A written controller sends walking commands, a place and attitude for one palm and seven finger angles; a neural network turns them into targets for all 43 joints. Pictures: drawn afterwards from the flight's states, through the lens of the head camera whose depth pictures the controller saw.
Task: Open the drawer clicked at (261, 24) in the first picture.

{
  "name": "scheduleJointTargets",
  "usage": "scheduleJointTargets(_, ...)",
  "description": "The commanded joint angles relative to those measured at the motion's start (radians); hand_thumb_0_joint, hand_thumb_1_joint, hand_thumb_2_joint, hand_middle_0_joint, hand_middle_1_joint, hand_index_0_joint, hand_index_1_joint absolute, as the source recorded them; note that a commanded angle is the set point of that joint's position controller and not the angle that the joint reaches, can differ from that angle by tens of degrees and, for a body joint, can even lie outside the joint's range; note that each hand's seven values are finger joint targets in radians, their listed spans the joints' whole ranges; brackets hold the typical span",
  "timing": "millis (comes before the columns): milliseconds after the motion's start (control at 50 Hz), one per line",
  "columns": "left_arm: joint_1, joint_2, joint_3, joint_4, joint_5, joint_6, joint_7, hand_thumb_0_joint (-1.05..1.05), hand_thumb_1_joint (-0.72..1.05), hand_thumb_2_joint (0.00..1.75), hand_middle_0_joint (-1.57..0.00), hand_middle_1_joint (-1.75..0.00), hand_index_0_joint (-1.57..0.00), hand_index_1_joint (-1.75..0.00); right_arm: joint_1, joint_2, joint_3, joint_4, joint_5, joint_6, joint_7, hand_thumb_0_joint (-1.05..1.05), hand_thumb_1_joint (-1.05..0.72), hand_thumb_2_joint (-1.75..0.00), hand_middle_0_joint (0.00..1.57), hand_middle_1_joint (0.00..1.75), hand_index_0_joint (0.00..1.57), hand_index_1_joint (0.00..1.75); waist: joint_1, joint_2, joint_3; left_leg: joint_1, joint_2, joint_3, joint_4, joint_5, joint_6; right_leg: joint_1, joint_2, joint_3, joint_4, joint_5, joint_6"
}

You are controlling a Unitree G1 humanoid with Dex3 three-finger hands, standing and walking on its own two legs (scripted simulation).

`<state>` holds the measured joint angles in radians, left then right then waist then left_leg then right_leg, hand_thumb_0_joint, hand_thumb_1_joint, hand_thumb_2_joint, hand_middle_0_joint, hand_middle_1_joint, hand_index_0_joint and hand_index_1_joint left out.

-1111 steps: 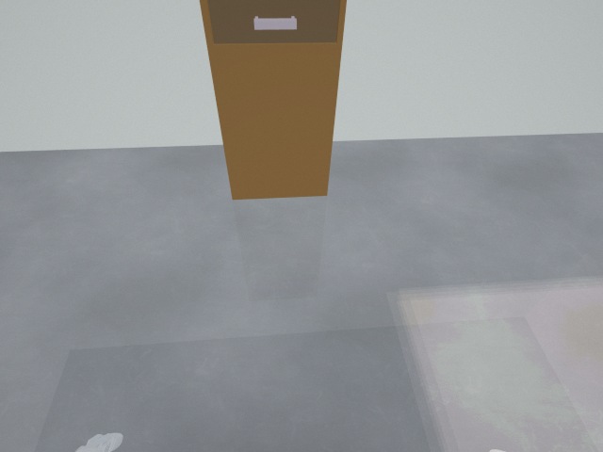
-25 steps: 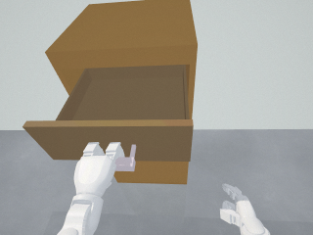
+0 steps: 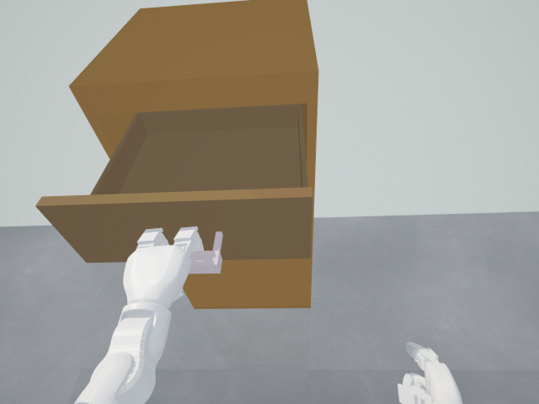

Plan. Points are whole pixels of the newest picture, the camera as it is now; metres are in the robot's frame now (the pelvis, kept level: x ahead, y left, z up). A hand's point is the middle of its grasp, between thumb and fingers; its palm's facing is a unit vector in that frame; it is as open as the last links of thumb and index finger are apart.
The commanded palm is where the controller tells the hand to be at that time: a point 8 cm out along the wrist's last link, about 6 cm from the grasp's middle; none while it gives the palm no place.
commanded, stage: pull the drawer open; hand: left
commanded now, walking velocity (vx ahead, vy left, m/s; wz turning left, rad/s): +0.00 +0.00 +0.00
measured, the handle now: (179, 250) +0.32 +0.19 +0.06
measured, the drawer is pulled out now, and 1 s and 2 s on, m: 0.25 0.27 0.27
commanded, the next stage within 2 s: open the thumb to release the handle in 0.90 s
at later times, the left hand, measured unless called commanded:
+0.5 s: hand (170, 307) +0.24 +0.18 +0.04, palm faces +0.07 -0.20 -0.98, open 6.0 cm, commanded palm +0.18 +0.18 +0.09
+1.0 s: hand (171, 298) +0.25 +0.19 +0.04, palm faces +0.10 -0.12 -0.99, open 5.8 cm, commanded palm +0.22 +0.21 +0.09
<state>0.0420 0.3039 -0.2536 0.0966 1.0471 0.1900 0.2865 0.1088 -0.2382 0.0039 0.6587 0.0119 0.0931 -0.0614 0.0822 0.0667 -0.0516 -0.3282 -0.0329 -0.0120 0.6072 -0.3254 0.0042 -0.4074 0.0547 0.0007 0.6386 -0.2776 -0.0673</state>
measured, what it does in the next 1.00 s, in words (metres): stands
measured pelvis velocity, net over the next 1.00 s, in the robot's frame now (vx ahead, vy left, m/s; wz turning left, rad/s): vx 0.03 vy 0.01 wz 0.00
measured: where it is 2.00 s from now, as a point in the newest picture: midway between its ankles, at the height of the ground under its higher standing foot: outside the picture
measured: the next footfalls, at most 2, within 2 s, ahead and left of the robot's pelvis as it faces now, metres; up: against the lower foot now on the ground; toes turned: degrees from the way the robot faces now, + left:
none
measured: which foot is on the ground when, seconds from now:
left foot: down 0.00-1.00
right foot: down 0.00-1.00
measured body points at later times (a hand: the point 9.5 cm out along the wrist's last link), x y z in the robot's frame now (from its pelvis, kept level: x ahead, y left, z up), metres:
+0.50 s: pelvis +0.04 +0.02 -0.01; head +0.06 -0.02 +0.44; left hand +0.23 +0.19 +0.09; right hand +0.27 -0.18 -0.10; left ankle -0.01 +0.12 -0.72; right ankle +0.03 -0.07 -0.72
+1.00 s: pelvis +0.03 +0.01 -0.01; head +0.03 -0.04 +0.44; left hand +0.24 +0.19 +0.09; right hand +0.26 -0.16 -0.11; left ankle -0.01 +0.12 -0.72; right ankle +0.03 -0.07 -0.72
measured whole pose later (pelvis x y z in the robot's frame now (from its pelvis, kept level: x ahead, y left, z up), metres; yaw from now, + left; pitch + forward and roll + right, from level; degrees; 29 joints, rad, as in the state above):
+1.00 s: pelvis +0.03 +0.01 -0.01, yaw +0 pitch +4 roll +1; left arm 0.29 0.29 -0.31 -0.18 1.08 0.26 0.31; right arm 0.06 -0.19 0.04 0.61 0.00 0.12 0.03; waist 0.12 0.08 -0.09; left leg -0.36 -0.04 -0.01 0.72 -0.42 0.01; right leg -0.44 0.05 0.00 0.75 -0.38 -0.06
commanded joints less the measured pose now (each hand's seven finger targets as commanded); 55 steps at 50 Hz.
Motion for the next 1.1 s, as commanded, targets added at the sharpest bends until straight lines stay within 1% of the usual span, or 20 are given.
scheduleJointTargets(0, -0.208, 0.106, 0.104, -0.177, -0.004, -0.013, 0.033, 0.00, 0.90, 0.90, -0.40, -1.35, -0.40, -1.35, -0.184, -0.063, -0.027, -0.185, 0.004, -0.069, 0.002, 0.00, -0.90, -0.90, 0.20, 0.30, 0.20, 0.30, 0.006, -0.113, -0.186, -0.064, -0.034, 0.031, -0.078, 0.061, 0.027, 0.183, -0.053, 0.115, -0.168, -0.064, 0.036)
scheduleJointTargets(140, 0.093, 0.039, 0.051, -0.339, -0.030, -0.015, 0.012, 0.00, 0.90, 0.90, -0.40, -1.35, -0.40, -1.35, -0.193, -0.065, -0.034, -0.225, 0.005, -0.064, 0.050, 0.00, -0.90, -0.90, 0.20, 0.30, 0.20, 0.30, 0.029, -0.138, -0.161, -0.054, -0.026, 0.027, -0.090, 0.120, 0.027, 0.204, -0.043, 0.093, -0.142, 0.025, 0.032)
scheduleJointTargets(260, 0.340, 0.058, 0.073, -0.500, -0.022, -0.033, 0.016, 0.00, 0.90, 0.90, -0.40, -1.35, -0.40, -1.35, -0.193, -0.065, -0.029, -0.258, 0.003, -0.052, 0.099, 0.00, -0.90, -0.90, 0.20, 0.30, 0.20, 0.30, 0.038, -0.090, -0.161, -0.036, -0.012, 0.023, -0.068, 0.219, 0.024, 0.208, -0.021, 0.071, -0.085, 0.172, 0.017)
scheduleJointTargets(360, 0.424, 0.024, 0.029, -0.578, 0.010, -0.042, 0.043, 0.00, 0.90, 0.90, -0.40, -1.35, -0.40, -1.35, -0.180, -0.069, -0.029, -0.265, -0.002, -0.048, 0.137, 0.00, -0.90, -0.90, 0.20, 0.30, 0.20, 0.30, 0.025, -0.051, -0.156, -0.018, 0.002, 0.010, -0.021, 0.311, 0.017, 0.140, -0.006, 0.056, -0.020, 0.254, 0.007)
scheduleJointTargets(480, 0.607, 0.001, 0.011, -0.651, 0.022, -0.062, 0.081, 0.00, 0.90, 0.90, -0.40, -1.35, -0.40, -1.35, -0.165, -0.054, -0.019, -0.288, -0.004, -0.062, 0.168, 0.00, -0.90, -0.90, 0.20, 0.30, 0.20, 0.30, 0.036, -0.117, -0.217, -0.020, 0.018, 0.001, 0.056, 0.446, 0.016, 0.130, -0.011, 0.059, 0.050, 0.408, 0.020)
scheduleJointTargets(500, 0.611, 0.008, 0.014, -0.653, 0.018, -0.062, 0.083, 0.00, 0.90, 0.90, -0.40, -1.35, -0.40, -1.35, -0.161, -0.058, -0.021, -0.280, 0.001, -0.054, 0.174, 0.00, -0.90, -0.90, 0.20, 0.30, 0.20, 0.30, 0.024, -0.111, -0.208, -0.020, 0.026, -0.006, 0.057, 0.472, 0.010, 0.115, -0.011, 0.061, 0.060, 0.423, 0.021)
scheduleJointTargets(580, 0.699, -0.013, -0.013, -0.716, 0.027, -0.070, 0.100, 0.00, 0.90, 0.90, -0.40, -1.35, -0.40, -1.35, -0.151, -0.055, -0.012, -0.304, -0.002, -0.062, 0.194, 0.00, -0.90, -0.90, 0.20, 0.30, 0.20, 0.30, 0.033, -0.099, -0.237, -0.015, 0.042, -0.016, 0.103, 0.557, 0.011, 0.089, -0.013, 0.055, 0.102, 0.458, 0.024)
scheduleJointTargets(600, 0.573, 0.014, 0.005, -0.700, 0.037, -0.063, 0.104, 0.00, 0.90, 0.90, -0.40, -1.35, -0.40, -1.35, -0.157, -0.062, -0.020, -0.277, -0.004, -0.046, 0.189, 0.00, -0.90, -0.90, 0.20, 0.30, 0.20, 0.30, 0.005, -0.103, -0.226, -0.019, 0.041, -0.022, 0.102, 0.526, 0.006, 0.059, -0.011, 0.061, 0.099, 0.455, 0.022)
scheduleJointTargets(620, 0.481, 0.016, 0.015, -0.666, 0.062, -0.062, 0.115, 0.00, 0.90, 0.90, -0.40, -1.35, -0.40, -1.35, -0.154, -0.058, -0.021, -0.270, -0.017, -0.051, 0.176, 0.00, -0.90, -0.90, 0.20, 0.30, 0.20, 0.30, 0.008, -0.112, -0.227, -0.024, 0.031, -0.023, 0.110, 0.490, 0.011, 0.048, -0.008, 0.064, 0.098, 0.438, 0.022)
scheduleJointTargets(660, 0.250, 0.048, 0.055, -0.601, 0.096, -0.036, 0.139, 0.00, 0.90, 0.90, -0.40, -1.35, -0.40, -1.35, -0.170, -0.065, -0.023, -0.243, -0.026, -0.041, 0.150, 0.00, -0.90, -0.90, 0.20, 0.30, 0.20, 0.30, -0.024, -0.101, -0.198, -0.035, 0.031, -0.038, 0.109, 0.389, 0.003, -0.012, 0.001, 0.065, 0.087, 0.349, 0.013)
scheduleJointTargets(680, 0.288, 0.006, 0.025, -0.569, 0.103, -0.034, 0.147, 0.00, 0.90, 0.90, -0.40, -1.35, -0.40, -1.35, -0.145, -0.050, -0.019, -0.254, -0.030, -0.054, 0.144, 0.00, -0.90, -0.90, 0.20, 0.30, 0.20, 0.30, -0.003, -0.097, -0.220, -0.030, 0.026, -0.031, 0.111, 0.396, 0.008, 0.006, -0.006, 0.049, 0.088, 0.339, 0.016)
scheduleJointTargets(720, 0.306, 0.022, 0.044, -0.523, 0.087, -0.022, 0.146, 0.00, 0.90, 0.90, -0.40, -1.35, -0.40, -1.35, -0.148, -0.046, -0.023, -0.237, -0.020, -0.057, 0.132, 0.00, -0.90, -0.90, 0.20, 0.30, 0.20, 0.30, 0.006, -0.105, -0.243, -0.019, 0.022, -0.026, 0.104, 0.397, 0.004, 0.033, -0.006, 0.044, 0.086, 0.362, 0.020)
scheduleJointTargets(780, 0.209, 0.010, 0.004, -0.551, 0.073, 0.025, 0.124, 0.00, 0.90, 0.90, -0.40, -1.35, -0.40, -1.35, -0.163, -0.045, -0.019, -0.236, -0.014, -0.049, 0.118, 0.00, -0.90, -0.90, 0.20, 0.30, 0.20, 0.30, 0.001, -0.103, -0.301, 0.005, 0.014, -0.021, 0.099, 0.387, 0.008, 0.078, -0.016, 0.042, 0.078, 0.370, 0.025)
scheduleJointTargets(840, 0.123, 0.008, -0.023, -0.509, 0.053, 0.054, 0.089, 0.00, 0.90, 0.90, -0.40, -1.35, -0.40, -1.35, -0.194, -0.044, -0.015, -0.224, -0.010, -0.036, 0.102, 0.00, -0.90, -0.90, 0.20, 0.30, 0.20, 0.30, -0.007, -0.120, -0.225, -0.012, 0.009, -0.013, 0.064, 0.298, 0.018, 0.073, -0.021, 0.033, 0.041, 0.304, 0.029)
scheduleJointTargets(900, 0.063, 0.072, 0.035, -0.464, 0.026, 0.073, 0.059, 0.00, 0.90, 0.90, -0.40, -1.35, -0.40, -1.35, -0.211, -0.044, -0.006, -0.216, -0.004, -0.024, 0.081, 0.00, -0.90, -0.90, 0.20, 0.30, 0.20, 0.30, -0.008, -0.138, -0.181, -0.036, 0.003, -0.005, 0.029, 0.217, 0.028, 0.107, -0.030, 0.051, 0.000, 0.253, 0.033)
scheduleJointTargets(940, 0.158, 0.045, 0.011, -0.475, 0.012, 0.065, 0.036, 0.00, 0.90, 0.90, -0.40, -1.35, -0.40, -1.35, -0.223, -0.040, 0.002, -0.240, -0.005, -0.029, 0.081, 0.00, -0.90, -0.90, 0.20, 0.30, 0.20, 0.30, 0.016, -0.142, -0.163, -0.052, -0.003, 0.003, 0.011, 0.192, 0.032, 0.138, -0.036, 0.059, -0.015, 0.224, 0.041)
scheduleJointTargets(960, 0.183, 0.075, 0.042, -0.492, 0.002, 0.061, 0.027, 0.00, 0.90, 0.90, -0.40, -1.35, -0.40, -1.35, -0.231, -0.043, 0.001, -0.248, 0.000, -0.028, 0.083, 0.00, -0.90, -0.90, 0.20, 0.30, 0.20, 0.30, 0.020, -0.130, -0.170, -0.047, 0.000, 0.004, 0.007, 0.193, 0.031, 0.154, -0.037, 0.074, -0.022, 0.226, 0.036)
scheduleJointTargets(980, 0.037, 0.291, 0.264, -0.406, 0.011, 0.049, 0.043, 0.00, 0.90, 0.90, -0.40, -1.35, -0.40, -1.35, -0.228, -0.055, 0.011, -0.207, -0.001, -0.015, 0.048, 0.00, -0.90, -0.90, 0.20, 0.30, 0.20, 0.30, 0.022, -0.150, -0.141, -0.088, -0.007, 0.013, -0.017, 0.130, 0.026, 0.165, -0.031, 0.105, -0.051, 0.170, 0.038)
scheduleJointTargets(1040, 0.031, 0.198, 0.199, -0.345, 0.011, 0.034, 0.040, 0.00, 0.69, 0.81, -0.38, -1.33, -0.38, -1.33, -0.238, -0.042, 0.012, -0.211, -0.006, -0.021, 0.028, 0.00, -0.90, -0.90, 0.20, 0.30, 0.20, 0.30, 0.021, -0.090, -0.074, -0.099, -0.022, 0.018, -0.039, 0.058, 0.025, 0.140, -0.042, 0.147, -0.119, 0.018, 0.039)
scheduleJointTargets(1080, 0.047, 0.204, 0.214, -0.358, -0.010, 0.026, 0.035, 0.00, 0.55, 0.75, -0.38, -1.31, -0.38, -1.31, -0.232, -0.046, 0.006, -0.221, -0.004, -0.028, 0.022, 0.00, -0.90, -0.90, 0.20, 0.30, 0.20, 0.30, 0.031, -0.052, -0.121, -0.086, -0.024, 0.023, -0.049, 0.059, 0.025, 0.186, -0.051, 0.166, -0.139, -0.003, 0.039)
